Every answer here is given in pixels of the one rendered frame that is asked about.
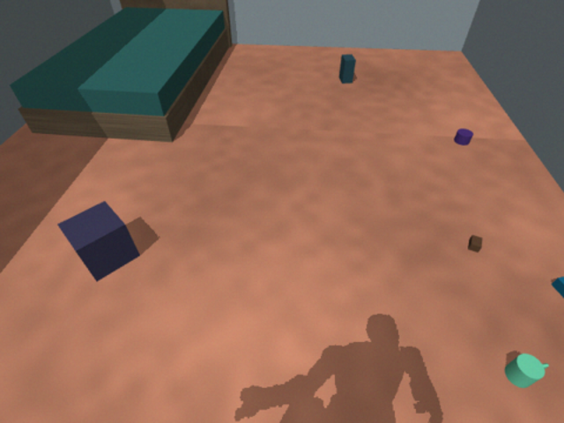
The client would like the bed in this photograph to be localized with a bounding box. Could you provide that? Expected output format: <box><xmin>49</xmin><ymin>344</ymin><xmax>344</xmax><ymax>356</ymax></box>
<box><xmin>10</xmin><ymin>0</ymin><xmax>232</xmax><ymax>143</ymax></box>

